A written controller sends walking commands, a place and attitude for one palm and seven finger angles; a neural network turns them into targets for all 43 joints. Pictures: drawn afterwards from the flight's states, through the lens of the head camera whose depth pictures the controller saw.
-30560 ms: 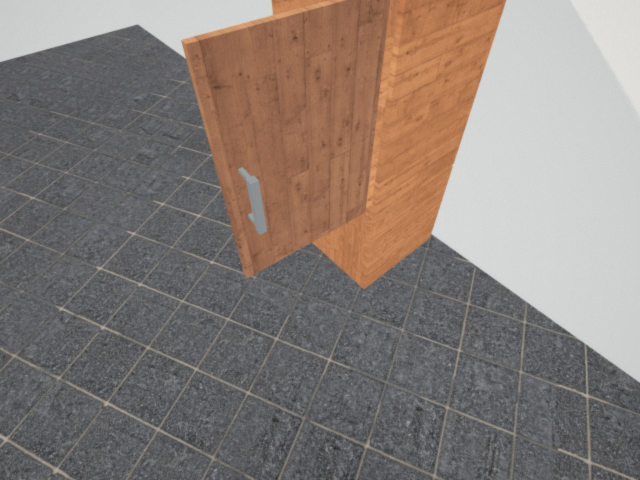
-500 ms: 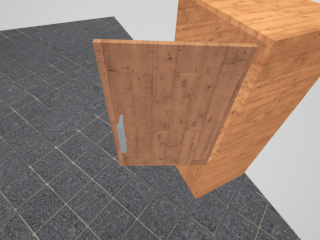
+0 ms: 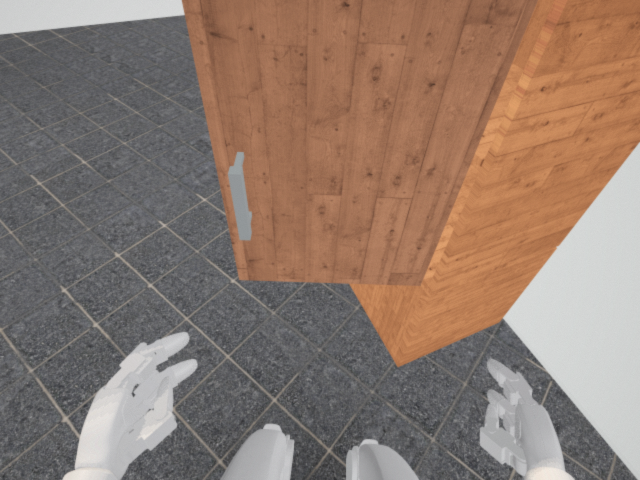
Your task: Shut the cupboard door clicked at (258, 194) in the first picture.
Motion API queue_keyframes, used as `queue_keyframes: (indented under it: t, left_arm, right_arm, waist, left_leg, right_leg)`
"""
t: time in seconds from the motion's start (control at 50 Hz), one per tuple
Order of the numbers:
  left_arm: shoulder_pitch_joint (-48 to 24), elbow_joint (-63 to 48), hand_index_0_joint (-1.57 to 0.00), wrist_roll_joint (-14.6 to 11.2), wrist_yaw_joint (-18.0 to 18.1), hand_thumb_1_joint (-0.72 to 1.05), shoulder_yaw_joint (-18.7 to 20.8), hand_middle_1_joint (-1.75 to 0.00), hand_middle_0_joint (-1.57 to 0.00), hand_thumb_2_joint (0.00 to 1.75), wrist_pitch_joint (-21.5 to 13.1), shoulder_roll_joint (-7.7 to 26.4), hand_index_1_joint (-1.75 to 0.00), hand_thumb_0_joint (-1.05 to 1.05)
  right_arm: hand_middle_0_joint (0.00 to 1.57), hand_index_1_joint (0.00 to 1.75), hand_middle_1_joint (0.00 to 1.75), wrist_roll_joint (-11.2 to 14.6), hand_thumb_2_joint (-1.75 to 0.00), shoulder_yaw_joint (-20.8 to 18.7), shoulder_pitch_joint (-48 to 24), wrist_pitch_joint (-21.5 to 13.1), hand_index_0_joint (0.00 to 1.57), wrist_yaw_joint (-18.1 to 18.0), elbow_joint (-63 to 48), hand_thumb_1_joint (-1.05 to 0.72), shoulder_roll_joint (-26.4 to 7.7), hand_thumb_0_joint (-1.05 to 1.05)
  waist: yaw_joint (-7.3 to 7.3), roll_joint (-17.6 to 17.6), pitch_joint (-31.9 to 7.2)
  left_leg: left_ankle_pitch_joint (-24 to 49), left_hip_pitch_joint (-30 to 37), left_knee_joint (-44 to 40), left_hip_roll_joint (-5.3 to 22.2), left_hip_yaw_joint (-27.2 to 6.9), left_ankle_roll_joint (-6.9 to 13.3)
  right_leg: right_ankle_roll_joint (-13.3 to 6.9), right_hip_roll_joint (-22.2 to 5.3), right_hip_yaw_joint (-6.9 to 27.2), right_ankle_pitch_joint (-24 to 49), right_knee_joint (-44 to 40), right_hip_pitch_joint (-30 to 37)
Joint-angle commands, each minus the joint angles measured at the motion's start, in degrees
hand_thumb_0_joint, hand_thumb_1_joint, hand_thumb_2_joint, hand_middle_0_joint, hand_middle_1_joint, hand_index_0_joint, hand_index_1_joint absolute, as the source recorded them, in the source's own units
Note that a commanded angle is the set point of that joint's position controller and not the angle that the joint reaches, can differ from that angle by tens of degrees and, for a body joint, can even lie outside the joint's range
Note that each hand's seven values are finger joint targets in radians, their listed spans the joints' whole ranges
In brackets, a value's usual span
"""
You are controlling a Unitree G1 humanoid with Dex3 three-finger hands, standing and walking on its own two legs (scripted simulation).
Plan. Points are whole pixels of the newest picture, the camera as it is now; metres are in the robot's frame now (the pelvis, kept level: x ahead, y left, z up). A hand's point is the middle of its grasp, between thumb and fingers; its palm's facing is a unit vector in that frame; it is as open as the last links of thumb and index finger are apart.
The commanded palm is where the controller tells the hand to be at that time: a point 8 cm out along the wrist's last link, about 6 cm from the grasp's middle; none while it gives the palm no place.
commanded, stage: raise the hand and make a fist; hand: left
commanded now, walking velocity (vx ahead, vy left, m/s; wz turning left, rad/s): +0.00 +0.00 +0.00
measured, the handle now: (242, 198) +0.53 +0.17 +0.04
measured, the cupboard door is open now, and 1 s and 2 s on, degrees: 65 65 65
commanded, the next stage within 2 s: bring the fist close to the handle in 1.50 s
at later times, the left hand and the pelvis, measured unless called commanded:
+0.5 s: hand (142, 352) +0.25 +0.23 +0.05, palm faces +0.15 -0.99 -0.04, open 3.8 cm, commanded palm +0.21 +0.26 +0.04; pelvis +0.04 +0.03 +0.00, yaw +1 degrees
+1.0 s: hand (148, 344) +0.27 +0.23 +0.03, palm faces +0.01 -1.00 +0.00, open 3.1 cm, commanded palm +0.25 +0.29 +0.04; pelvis +0.05 +0.05 +0.00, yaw +1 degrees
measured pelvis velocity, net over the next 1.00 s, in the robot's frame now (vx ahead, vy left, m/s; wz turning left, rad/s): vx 0.05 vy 0.05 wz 0.01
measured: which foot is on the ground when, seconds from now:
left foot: down 0.00-1.00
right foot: down 0.00-1.00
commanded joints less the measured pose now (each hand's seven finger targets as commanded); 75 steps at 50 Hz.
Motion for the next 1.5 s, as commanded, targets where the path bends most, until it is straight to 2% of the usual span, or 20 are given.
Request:
queue_keyframes:
  t: [0.0, 0.08, 0.14, 0.2, 0.26, 0.32, 0.36, 0.42, 0.48, 0.54, 0.62, 0.68, 0.82, 0.92, 0.98, 1.1, 1.2, 1.32, 1.4, 1.48]
  left_arm:
    - [-10.21, -35.14, -0.58, -1.42, 6.08, 0.90, 5.97, -0.72, -0.58, 0.90, -12.81, 9.68, -0.72, 0.00]
    - [-7.73, -33.33, -0.66, 0.65, 5.65, 0.90, -2.01, -0.80, -0.66, 0.90, -16.18, 6.28, -0.80, 0.00]
    - [-3.01, -21.65, -0.71, 0.84, 2.06, 0.90, -4.18, -0.86, -0.71, 0.90, -10.34, 5.22, -0.86, 0.00]
    - [0.34, -18.42, -0.77, -0.33, -0.63, 0.90, -0.58, -0.92, -0.77, 0.90, -1.16, 8.19, -0.92, 0.00]
    - [2.53, -24.93, -0.82, -2.10, 1.77, 0.90, 6.50, -0.98, -0.82, 0.90, 3.78, 10.99, -0.98, 0.00]
    - [2.14, -30.41, -0.88, -2.85, 6.85, 0.90, 9.65, -1.04, -0.88, 0.90, 1.00, 10.20, -1.04, 0.00]
    - [2.47, -29.56, -0.92, -1.81, 8.40, 0.90, 6.89, -1.08, -0.92, 0.90, -2.93, 7.13, -1.08, 0.00]
    - [1.54, -28.02, -0.97, 0.38, 7.27, 0.90, 1.32, -1.14, -0.97, 0.90, -8.09, 4.67, -1.14, 0.00]
    - [3.72, -24.44, -1.02, 0.77, 3.34, 0.90, -3.15, -1.20, -1.02, 0.90, -8.59, 2.31, -1.20, 0.00]
    - [5.84, -24.63, -1.08, -0.36, 0.59, 0.90, -0.21, -1.26, -1.08, 0.90, -5.99, 5.16, -1.26, 0.00]
    - [4.84, -33.09, -1.15, -0.90, 3.11, 0.90, 6.75, -1.34, -1.15, 0.90, -5.48, 10.57, -1.34, 0.00]
    - [5.05, -33.64, -1.21, -1.09, 5.39, 0.90, 4.55, -1.40, -1.21, 0.90, -6.83, 6.37, -1.40, 0.00]
    - [1.82, -23.93, -1.30, 1.28, 2.21, 0.90, -2.07, -1.50, -1.30, 0.90, -4.05, 3.46, -1.50, 0.00]
    - [-2.47, -29.16, -1.30, 0.34, 2.08, 0.90, 4.71, -1.50, -1.30, 0.90, -3.54, 10.31, -1.50, 0.00]
    - [-2.46, -31.99, -1.30, -0.92, 4.32, 0.90, 5.89, -1.50, -1.30, 0.90, -5.89, 9.36, -1.50, 0.00]
    - [-1.71, -22.02, -1.30, -0.15, 3.59, 0.90, 1.05, -1.50, -1.30, 0.90, -5.68, 5.05, -1.50, 0.00]
    - [-3.08, -21.90, -1.30, -0.91, 0.63, 0.90, 2.25, -1.50, -1.30, 0.90, -3.10, 7.99, -1.50, 0.00]
    - [-3.73, -27.57, -1.30, -1.40, 5.20, 0.90, 7.34, -1.50, -1.30, 0.90, -7.79, 11.23, -1.50, 0.00]
    - [-1.98, -20.78, -1.30, -0.47, 5.04, 0.90, 2.57, -1.50, -1.30, 0.90, -7.85, 6.41, -1.50, 0.00]
    - [-2.72, -20.31, -1.30, -0.40, 1.90, 0.90, 0.73, -1.50, -1.30, 0.90, -5.13, 6.77, -1.50, 0.00]
  right_arm:
    - [0.20, 0.30, 0.30, -0.15, -0.90, -1.40, -5.56, -5.83, 0.20, -0.83, -10.67, -0.90, -4.62, 0.00]
    - [0.20, 0.30, 0.30, -0.84, -0.90, -0.63, -2.80, -8.49, 0.20, -1.80, -6.49, -0.90, -5.95, 0.00]
    - [0.20, 0.30, 0.30, -0.16, -0.90, -0.38, -2.39, -8.10, 0.20, -2.61, -5.78, -0.90, -7.08, 0.00]
    - [0.20, 0.30, 0.30, 1.10, -0.90, -0.59, -2.59, -6.09, 0.20, -3.27, -8.43, -0.90, -7.29, 0.00]
    - [0.20, 0.30, 0.30, 1.44, -0.90, -0.83, -4.00, -4.08, 0.20, -3.25, -10.70, -0.90, -5.24, 0.00]
    - [0.20, 0.30, 0.30, 0.58, -0.90, -0.55, -4.93, -3.40, 0.20, -2.92, -9.99, -0.90, -3.45, 0.00]
    - [0.20, 0.30, 0.30, -0.24, -0.90, -0.69, -3.81, -3.52, 0.20, -2.26, -8.49, -0.90, -3.24, 0.00]
    - [0.20, 0.30, 0.30, -1.39, -0.90, -1.02, -2.19, -4.05, 0.20, -1.23, -6.57, -0.90, -4.40, 0.00]
    - [0.20, 0.30, 0.30, -1.23, -0.90, -1.67, -1.24, -4.04, 0.20, -1.12, -6.53, -0.90, -5.92, 0.00]
    - [0.20, 0.30, 0.30, -0.66, -0.90, -2.28, -0.63, -3.16, 0.20, -1.74, -7.80, -0.90, -6.78, 0.00]
    - [0.20, 0.30, 0.30, -1.07, -0.90, -2.71, -0.47, -1.25, 0.20, -1.98, -8.71, -0.90, -6.26, 0.00]
    - [0.20, 0.30, 0.30, -1.37, -0.90, -2.55, -0.15, -0.08, 0.20, -1.34, -8.64, -0.90, -5.43, 0.00]
    - [0.20, 0.30, 0.30, -1.04, -0.90, -2.07, 0.05, 2.21, 0.20, -1.22, -9.73, -0.90, -7.48, 0.00]
    - [0.20, 0.30, 0.30, -0.97, -0.90, -1.78, -0.06, 2.82, 0.20, -1.86, -11.02, -0.90, -7.73, 0.00]
    - [0.20, 0.30, 0.30, -1.35, -0.90, -1.33, -0.59, 2.82, 0.20, -1.50, -10.83, -0.90, -6.81, 0.00]
    - [0.20, 0.30, 0.30, -1.21, -0.90, -1.00, -0.56, 3.11, 0.20, -0.86, -9.77, -0.90, -7.45, 0.00]
    - [0.20, 0.30, 0.30, -0.46, -0.90, -1.14, -0.06, 2.99, 0.20, -1.57, -10.91, -0.90, -8.11, 0.00]
    - [0.20, 0.30, 0.30, -1.53, -0.90, -0.87, -0.54, 2.69, 0.20, -1.48, -9.80, -0.90, -6.75, 0.00]
    - [0.20, 0.30, 0.30, -1.40, -0.90, -0.66, -1.13, 2.81, 0.20, -0.69, -9.26, -0.90, -6.80, 0.00]
    - [0.20, 0.30, 0.30, -0.65, -0.90, -0.84, -0.60, 3.00, 0.20, -1.07, -10.33, -0.90, -7.44, 0.00]
  waist:
    - [0.64, 8.20, -9.48]
    - [-4.12, 8.40, -6.50]
    - [-5.16, 2.50, -2.67]
    - [-1.60, -0.21, -6.14]
    - [2.54, 1.34, -13.03]
    - [3.52, 2.08, -13.78]
    - [1.91, 2.22, -11.77]
    - [-0.74, 3.45, -11.82]
    - [-2.02, 3.42, -12.01]
    - [-0.52, 2.11, -15.30]
    - [2.88, 8.37, -22.32]
    - [2.24, 9.65, -21.06]
    - [-1.69, 4.21, -12.57]
    - [0.96, 8.94, -17.43]
    - [1.60, 11.39, -18.71]
    - [-1.07, 6.24, -12.21]
    - [-0.57, 3.57, -13.97]
    - [1.18, 7.83, -16.12]
    - [-0.83, 4.67, -11.53]
    - [-1.11, 3.20, -12.43]
  left_leg:
    - [-10.42, 0.76, -5.54, 0.65, -1.86, 0.01]
    - [-12.02, -0.34, -4.55, 1.28, -4.67, 0.70]
    - [-14.67, -5.51, -3.80, 1.08, -5.06, 0.71]
    - [-12.50, -6.84, -4.65, 1.13, -3.87, 0.96]
    - [-8.84, -3.83, -6.91, 0.85, -3.68, 0.68]
    - [-3.03, -2.72, -6.72, 1.24, -4.29, 0.34]
    - [0.02, -1.50, -6.72, 1.61, -5.04, 0.13]
    - [5.20, 1.09, -5.75, 1.79, -6.28, 0.26]
    - [4.86, 3.63, -6.43, 2.11, -7.34, 0.02]
    - [6.50, 4.91, -7.49, 1.99, -7.58, -0.20]
    - [17.69, 12.93, -8.72, 2.42, -8.77, -2.74]
    - [22.58, 16.71, -8.86, 3.23, -9.63, -4.11]
    - [7.17, 9.64, -10.81, 3.65, -12.12, -3.68]
    - [4.56, 12.63, -12.57, 3.21, -12.48, -4.37]
    - [6.42, 16.15, -13.18, 3.48, -13.03, -5.35]
    - [-1.39, 8.36, -12.54, 3.11, -12.06, -3.60]
    - [-2.63, 6.19, -12.28, 2.29, -9.94, -1.68]
    - [2.03, 7.93, -11.07, 2.10, -8.96, -2.16]
    - [-2.56, 2.91, -9.39, 1.73, -7.41, -0.87]
    - [-1.97, 1.28, -8.28, 1.52, -6.21, 0.03]
  right_leg:
    - [1.63, -3.83, 16.74, -21.81, -23.13, 2.00]
    - [1.59, -2.06, 11.32, -14.25, -18.28, -3.45]
    - [2.60, -2.51, 11.19, -17.92, -20.09, -3.49]
    - [3.32, -3.84, 13.62, -20.70, -23.11, 2.79]
    - [3.21, -4.10, 13.20, -16.83, -22.52, 8.75]
    - [2.97, -3.22, 11.13, -7.45, -19.70, 9.82]
    - [2.74, -2.39, 8.35, 0.06, -16.49, 6.57]
    - [2.10, -1.37, 4.64, 9.17, -11.48, 1.99]
    - [2.02, -1.20, 2.47, 8.58, -10.56, -2.08]
    - [1.92, -1.13, 2.23, 10.31, -10.48, 0.53]
    - [1.17, -0.61, 0.75, 15.47, -7.47, 1.02]
    - [1.41, -0.54, -0.16, 15.82, -6.95, -2.06]
    - [1.69, -0.36, -0.56, 8.82, -8.58, -5.68]
    - [1.12, -0.31, 0.13, 7.99, -8.47, -3.70]
    - [0.95, -0.25, -0.24, 8.35, -7.82, -4.82]
    - [1.34, -0.20, -0.32, 5.39, -9.53, -5.14]
    - [1.41, -0.49, 1.34, 4.75, -12.22, -0.39]
    - [0.78, -0.18, 1.67, 6.96, -10.80, 0.14]
    - [1.37, -0.58, 2.74, 3.23, -12.35, -0.99]
    - [1.72, -1.13, 4.85, 2.22, -14.40, 1.79]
